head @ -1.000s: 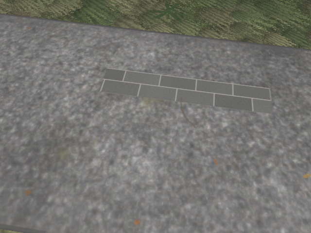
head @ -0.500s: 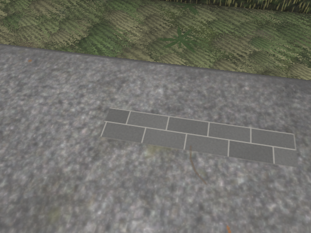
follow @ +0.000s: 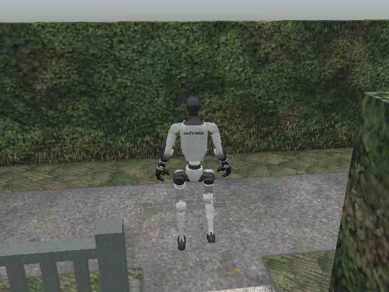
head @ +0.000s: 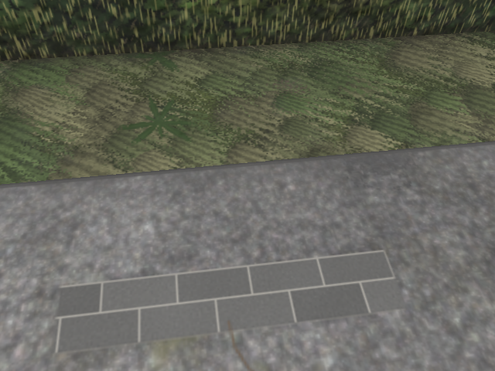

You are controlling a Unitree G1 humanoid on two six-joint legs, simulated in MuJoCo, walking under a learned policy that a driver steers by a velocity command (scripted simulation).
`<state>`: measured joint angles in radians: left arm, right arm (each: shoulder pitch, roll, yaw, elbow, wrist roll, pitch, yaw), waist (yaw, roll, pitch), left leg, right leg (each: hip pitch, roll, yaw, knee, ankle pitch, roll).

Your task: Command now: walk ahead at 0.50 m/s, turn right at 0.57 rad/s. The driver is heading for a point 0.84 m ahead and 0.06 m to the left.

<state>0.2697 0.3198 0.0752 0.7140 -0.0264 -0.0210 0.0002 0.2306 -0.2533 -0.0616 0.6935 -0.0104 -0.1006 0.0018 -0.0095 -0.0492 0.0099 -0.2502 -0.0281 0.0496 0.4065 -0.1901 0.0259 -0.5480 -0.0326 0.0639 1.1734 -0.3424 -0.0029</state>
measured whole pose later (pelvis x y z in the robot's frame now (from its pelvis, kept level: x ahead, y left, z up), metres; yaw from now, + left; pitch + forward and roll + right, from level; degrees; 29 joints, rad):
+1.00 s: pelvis +0.54 -0.03 -0.01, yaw +12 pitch +2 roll +0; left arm 0.20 0.29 0.06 0.75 -0.01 -0.11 0.00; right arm 0.24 -0.29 -0.07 0.71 0.01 -0.05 0.03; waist -0.01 -0.01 0.06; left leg -0.35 -0.09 0.00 0.50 -0.18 0.10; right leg -0.44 -0.06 0.04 1.19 -0.38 0.01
